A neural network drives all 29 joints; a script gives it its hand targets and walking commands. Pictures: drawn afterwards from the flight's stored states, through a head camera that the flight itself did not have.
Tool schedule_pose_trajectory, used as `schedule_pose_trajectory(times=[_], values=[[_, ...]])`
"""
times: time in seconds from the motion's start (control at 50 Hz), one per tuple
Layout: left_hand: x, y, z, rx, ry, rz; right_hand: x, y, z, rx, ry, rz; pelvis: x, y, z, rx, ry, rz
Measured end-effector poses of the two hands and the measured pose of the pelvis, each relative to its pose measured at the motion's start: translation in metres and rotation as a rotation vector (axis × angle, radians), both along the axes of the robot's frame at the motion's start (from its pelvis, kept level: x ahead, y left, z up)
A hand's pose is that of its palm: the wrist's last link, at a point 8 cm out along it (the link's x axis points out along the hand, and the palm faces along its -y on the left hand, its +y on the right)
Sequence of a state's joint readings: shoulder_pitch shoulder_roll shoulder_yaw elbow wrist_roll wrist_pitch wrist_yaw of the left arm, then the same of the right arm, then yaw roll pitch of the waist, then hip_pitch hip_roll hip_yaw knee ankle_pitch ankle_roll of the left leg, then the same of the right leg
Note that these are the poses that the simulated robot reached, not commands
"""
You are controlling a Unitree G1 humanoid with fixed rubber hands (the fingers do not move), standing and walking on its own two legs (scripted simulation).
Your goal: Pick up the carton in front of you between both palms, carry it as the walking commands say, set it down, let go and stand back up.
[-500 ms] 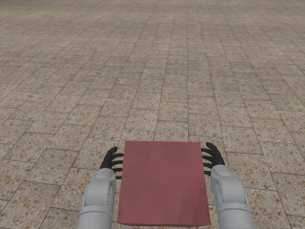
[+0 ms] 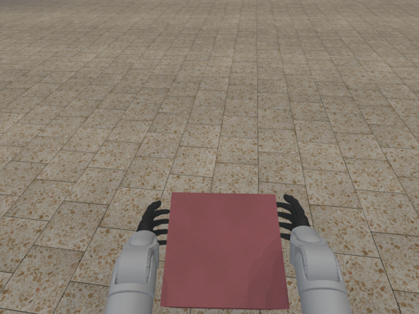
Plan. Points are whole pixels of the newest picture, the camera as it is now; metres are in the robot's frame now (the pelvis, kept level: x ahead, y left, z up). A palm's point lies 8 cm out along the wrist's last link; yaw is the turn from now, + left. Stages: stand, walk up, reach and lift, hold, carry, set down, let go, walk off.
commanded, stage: carry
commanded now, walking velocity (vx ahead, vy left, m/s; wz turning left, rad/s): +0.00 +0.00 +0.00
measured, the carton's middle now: (220, 256) +0.30 +0.00 -0.07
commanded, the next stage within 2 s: hold in 0.76 s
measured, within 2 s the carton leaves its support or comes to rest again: neither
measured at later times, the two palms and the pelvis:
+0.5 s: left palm (153, 240) +0.28 +0.13 +0.03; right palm (307, 235) +0.29 -0.16 +0.04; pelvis -0.01 -0.01 +0.00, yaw +0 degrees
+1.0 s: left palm (166, 236) +0.29 +0.11 +0.04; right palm (327, 252) +0.25 -0.19 +0.04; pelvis -0.01 +0.01 +0.01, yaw -8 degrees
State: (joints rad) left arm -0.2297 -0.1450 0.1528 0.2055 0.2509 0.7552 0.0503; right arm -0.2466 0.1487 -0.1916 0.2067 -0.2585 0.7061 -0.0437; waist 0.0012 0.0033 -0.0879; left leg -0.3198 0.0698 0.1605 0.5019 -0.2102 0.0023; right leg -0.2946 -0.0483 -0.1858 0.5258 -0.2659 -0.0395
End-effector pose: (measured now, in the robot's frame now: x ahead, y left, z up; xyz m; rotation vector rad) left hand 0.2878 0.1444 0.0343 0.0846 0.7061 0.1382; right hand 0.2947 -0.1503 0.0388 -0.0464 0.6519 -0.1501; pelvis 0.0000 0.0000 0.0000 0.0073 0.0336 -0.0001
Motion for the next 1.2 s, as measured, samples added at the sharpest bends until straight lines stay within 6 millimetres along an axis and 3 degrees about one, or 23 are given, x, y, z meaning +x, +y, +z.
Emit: schedule_pose_trajectory(times=[0.78, 0.88, 1.02, 1.2], values=[[-0.005, -0.015, -0.002, -0.005, 0.007, -0.012, -0.007, -0.015, -0.001, -0.008, 0.009, -0.012, -0.005, -0.012, 0.001, -0.003, -0.015, -0.004], [-0.008, -0.022, -0.001, 0.001, 0.014, -0.074, -0.020, -0.024, -0.001, 0.007, 0.014, -0.053, -0.006, -0.006, 0.007, -0.002, -0.095, -0.095], [0.003, -0.041, 0.005, 0.010, 0.005, -0.185, -0.044, -0.039, 0.004, 0.013, 0.005, -0.164, -0.011, 0.008, 0.006, -0.010, -0.144, -0.145], [0.004, -0.025, 0.010, -0.022, -0.010, -0.174, -0.047, -0.024, 0.014, 0.009, -0.012, -0.174, -0.015, 0.026, 0.005, -0.018, -0.172, -0.168]])
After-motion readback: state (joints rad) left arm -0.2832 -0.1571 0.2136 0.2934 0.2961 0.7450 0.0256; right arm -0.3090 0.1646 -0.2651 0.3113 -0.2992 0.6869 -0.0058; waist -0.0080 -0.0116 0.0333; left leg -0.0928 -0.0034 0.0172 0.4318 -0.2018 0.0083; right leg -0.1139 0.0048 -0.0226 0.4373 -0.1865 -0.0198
